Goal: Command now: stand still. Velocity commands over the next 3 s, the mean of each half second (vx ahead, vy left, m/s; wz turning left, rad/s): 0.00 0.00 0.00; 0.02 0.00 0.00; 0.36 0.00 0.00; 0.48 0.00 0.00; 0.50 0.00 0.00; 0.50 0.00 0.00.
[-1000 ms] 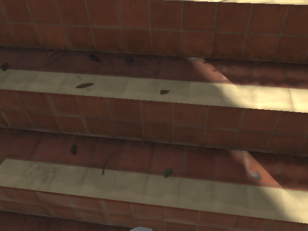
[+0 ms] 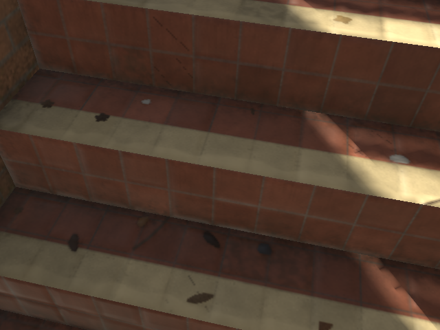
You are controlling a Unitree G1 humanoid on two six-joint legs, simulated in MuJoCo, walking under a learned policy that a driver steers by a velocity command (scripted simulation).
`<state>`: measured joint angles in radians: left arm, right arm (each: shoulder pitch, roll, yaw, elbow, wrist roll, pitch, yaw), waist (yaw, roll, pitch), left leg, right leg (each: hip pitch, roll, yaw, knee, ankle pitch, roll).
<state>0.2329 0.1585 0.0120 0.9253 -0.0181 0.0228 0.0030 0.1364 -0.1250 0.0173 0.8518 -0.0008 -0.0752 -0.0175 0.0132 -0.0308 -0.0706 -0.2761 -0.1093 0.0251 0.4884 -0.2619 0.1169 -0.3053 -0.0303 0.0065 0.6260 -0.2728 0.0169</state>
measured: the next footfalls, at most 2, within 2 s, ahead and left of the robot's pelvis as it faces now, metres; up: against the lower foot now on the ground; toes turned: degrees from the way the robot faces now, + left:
right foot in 1.56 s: +0.26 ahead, -0.16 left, +0.22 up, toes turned -3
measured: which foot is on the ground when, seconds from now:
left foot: down 0.00-1.00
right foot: down 0.00-1.00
